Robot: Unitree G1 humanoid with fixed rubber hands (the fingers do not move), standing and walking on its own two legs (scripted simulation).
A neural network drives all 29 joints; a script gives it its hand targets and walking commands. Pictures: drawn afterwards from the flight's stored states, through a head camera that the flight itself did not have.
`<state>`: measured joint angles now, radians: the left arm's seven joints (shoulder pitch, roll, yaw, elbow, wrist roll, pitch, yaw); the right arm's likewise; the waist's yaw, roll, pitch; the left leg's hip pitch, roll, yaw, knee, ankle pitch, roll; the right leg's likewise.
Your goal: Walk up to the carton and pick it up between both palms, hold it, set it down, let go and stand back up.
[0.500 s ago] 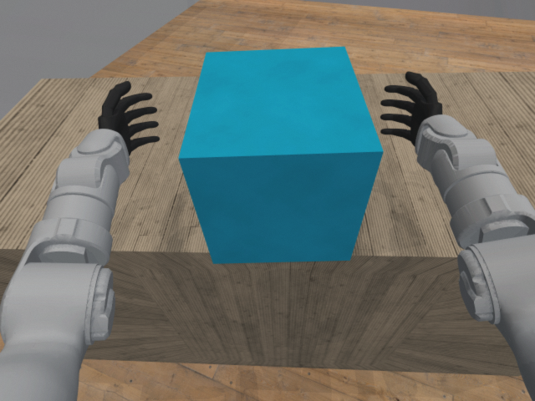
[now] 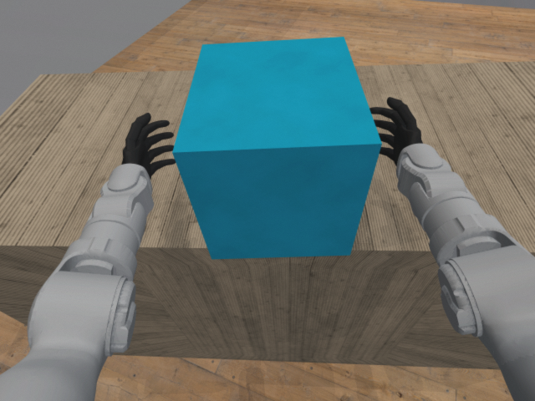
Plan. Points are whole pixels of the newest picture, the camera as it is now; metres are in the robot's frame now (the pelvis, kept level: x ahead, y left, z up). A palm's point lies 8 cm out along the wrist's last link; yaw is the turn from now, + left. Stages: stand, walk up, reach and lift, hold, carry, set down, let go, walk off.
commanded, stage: reach and lift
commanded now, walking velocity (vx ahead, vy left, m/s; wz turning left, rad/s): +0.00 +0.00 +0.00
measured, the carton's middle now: (276, 150) +0.52 -0.01 +0.11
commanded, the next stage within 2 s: none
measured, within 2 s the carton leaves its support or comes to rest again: neither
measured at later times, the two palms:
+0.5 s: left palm (165, 159) +0.46 +0.16 +0.15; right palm (390, 146) +0.46 -0.17 +0.15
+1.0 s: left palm (165, 159) +0.46 +0.16 +0.15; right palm (388, 143) +0.46 -0.17 +0.15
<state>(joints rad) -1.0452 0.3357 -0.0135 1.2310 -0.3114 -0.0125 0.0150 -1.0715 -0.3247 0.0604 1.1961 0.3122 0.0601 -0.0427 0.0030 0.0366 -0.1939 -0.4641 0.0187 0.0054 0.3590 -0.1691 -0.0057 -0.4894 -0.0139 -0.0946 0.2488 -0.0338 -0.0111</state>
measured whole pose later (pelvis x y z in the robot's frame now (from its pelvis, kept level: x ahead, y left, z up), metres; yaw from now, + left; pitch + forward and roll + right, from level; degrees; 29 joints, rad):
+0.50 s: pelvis +0.00 +0.00 +0.00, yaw +0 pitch +16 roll +0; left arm -1.08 0.22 0.10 1.26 -0.17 -0.06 0.06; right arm -1.09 -0.22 -0.04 1.21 0.18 0.02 -0.10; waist 0.00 0.03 -0.21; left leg -0.44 0.02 0.01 0.31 -0.15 -0.01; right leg -0.48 -0.01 -0.09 0.22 -0.02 -0.02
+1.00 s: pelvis +0.00 +0.00 +0.00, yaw +0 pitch +14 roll +0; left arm -1.05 0.19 0.14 1.19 -0.12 -0.03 0.12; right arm -1.08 -0.21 -0.07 1.18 0.16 0.05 -0.14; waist 0.01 0.01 -0.18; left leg -0.39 0.02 0.01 0.28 -0.14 -0.01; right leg -0.42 -0.01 -0.08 0.19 -0.01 -0.01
